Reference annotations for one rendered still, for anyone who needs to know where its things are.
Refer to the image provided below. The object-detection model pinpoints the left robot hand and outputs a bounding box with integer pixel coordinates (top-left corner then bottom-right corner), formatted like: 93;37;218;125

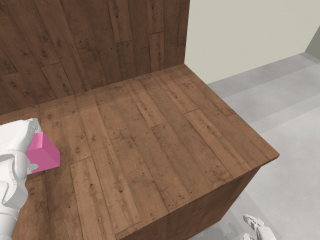
0;118;42;175

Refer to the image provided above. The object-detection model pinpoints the sponge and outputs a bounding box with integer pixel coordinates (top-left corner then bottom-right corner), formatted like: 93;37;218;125
25;131;60;174

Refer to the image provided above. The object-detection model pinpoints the right robot hand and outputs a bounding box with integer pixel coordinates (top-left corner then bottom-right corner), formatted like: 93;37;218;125
241;214;277;240

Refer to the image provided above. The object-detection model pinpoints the table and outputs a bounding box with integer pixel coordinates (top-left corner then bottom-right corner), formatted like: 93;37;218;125
0;0;280;240

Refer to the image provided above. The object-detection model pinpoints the robot left forearm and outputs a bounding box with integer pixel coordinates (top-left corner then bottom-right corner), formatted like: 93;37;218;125
0;150;28;240

